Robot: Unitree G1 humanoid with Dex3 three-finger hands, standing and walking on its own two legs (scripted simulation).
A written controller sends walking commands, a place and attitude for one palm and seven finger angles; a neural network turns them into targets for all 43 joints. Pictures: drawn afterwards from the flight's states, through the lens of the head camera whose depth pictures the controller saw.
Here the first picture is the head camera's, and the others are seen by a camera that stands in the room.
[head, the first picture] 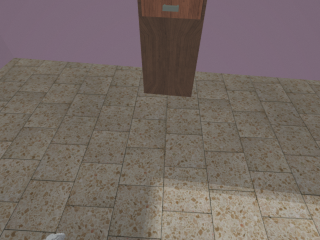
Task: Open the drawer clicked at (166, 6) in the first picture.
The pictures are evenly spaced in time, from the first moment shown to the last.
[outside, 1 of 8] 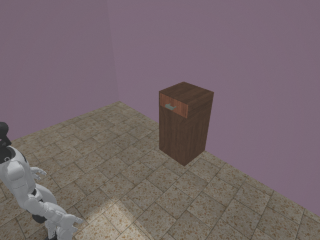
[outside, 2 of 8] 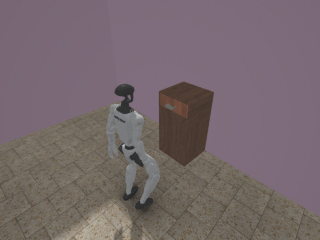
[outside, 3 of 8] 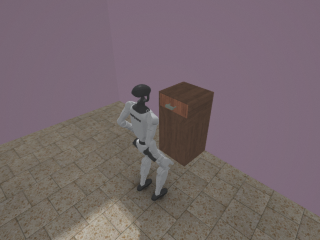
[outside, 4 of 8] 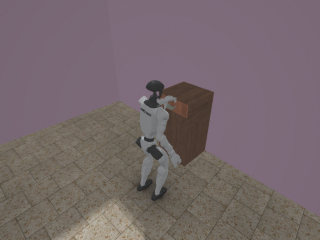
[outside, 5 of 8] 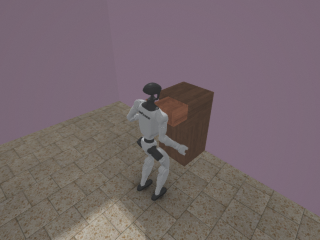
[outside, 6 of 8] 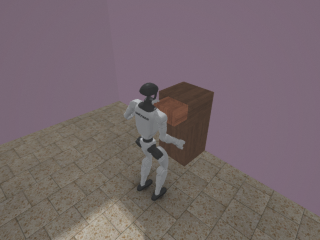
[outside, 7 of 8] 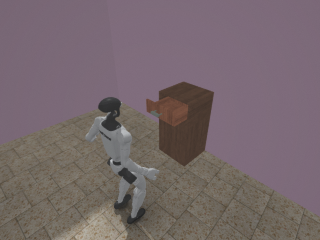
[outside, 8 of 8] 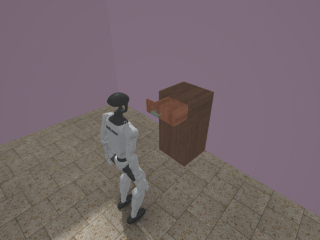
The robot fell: no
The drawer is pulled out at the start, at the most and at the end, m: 0.00 0.30 0.22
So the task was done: yes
